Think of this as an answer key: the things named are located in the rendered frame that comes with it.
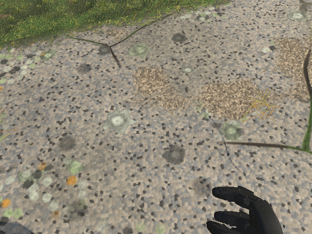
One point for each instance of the robot right hand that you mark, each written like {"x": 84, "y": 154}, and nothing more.
{"x": 261, "y": 218}

